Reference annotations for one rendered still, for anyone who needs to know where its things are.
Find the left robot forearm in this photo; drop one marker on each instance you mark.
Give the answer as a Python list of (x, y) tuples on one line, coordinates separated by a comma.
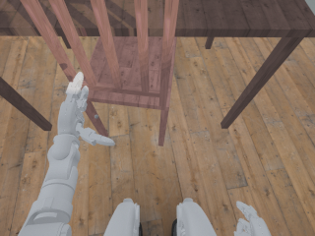
[(54, 202)]

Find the left robot upper arm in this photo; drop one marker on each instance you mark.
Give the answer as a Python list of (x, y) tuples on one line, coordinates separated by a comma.
[(47, 229)]

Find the chair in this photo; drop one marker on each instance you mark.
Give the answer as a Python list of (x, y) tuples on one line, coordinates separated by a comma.
[(132, 71)]

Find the robot right hand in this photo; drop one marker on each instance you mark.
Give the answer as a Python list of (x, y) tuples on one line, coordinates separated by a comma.
[(256, 225)]

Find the table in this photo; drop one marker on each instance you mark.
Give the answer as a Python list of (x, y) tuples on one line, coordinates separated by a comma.
[(292, 20)]

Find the robot left hand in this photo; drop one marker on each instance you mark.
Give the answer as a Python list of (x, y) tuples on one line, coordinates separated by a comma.
[(71, 112)]

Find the robot right thigh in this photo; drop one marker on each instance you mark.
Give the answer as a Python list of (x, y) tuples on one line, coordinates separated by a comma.
[(193, 220)]

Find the right robot shin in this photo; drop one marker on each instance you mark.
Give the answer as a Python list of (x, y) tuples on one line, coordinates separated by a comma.
[(181, 232)]

